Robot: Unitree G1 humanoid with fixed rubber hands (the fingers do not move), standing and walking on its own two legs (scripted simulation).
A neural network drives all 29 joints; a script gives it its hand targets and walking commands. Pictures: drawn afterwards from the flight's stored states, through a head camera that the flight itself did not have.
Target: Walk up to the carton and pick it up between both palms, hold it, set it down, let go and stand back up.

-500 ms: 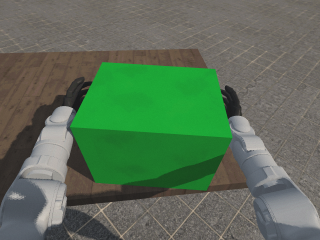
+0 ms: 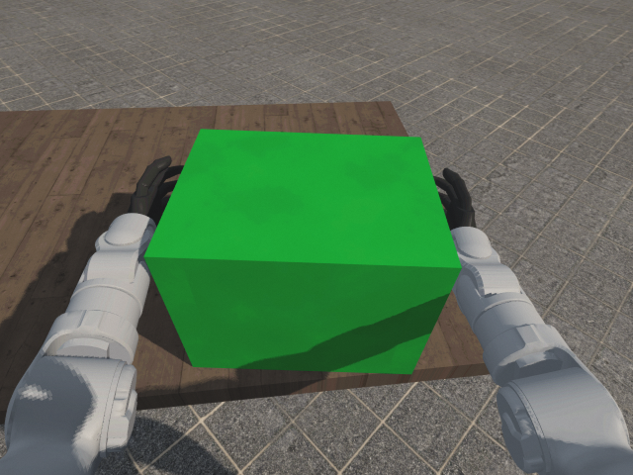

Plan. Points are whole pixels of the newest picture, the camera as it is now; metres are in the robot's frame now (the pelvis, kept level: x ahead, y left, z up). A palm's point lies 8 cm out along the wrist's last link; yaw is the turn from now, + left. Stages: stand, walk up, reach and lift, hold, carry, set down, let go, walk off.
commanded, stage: reach and lift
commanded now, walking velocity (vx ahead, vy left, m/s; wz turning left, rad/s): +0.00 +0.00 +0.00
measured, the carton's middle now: (306, 252) +0.40 +0.00 +0.08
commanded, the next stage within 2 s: none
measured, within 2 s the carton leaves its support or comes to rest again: leaves its support in 1.38 s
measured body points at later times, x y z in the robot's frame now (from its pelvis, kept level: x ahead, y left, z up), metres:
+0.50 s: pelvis +0.00 +0.00 +0.00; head +0.00 +0.02 +0.45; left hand +0.45 +0.19 +0.14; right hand +0.41 -0.20 +0.12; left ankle +0.00 +0.12 -0.75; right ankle +0.00 -0.13 -0.75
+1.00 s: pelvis +0.00 +0.00 +0.00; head +0.01 +0.02 +0.45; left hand +0.44 +0.19 +0.14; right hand +0.41 -0.20 +0.13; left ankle +0.00 +0.12 -0.75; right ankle +0.00 -0.13 -0.75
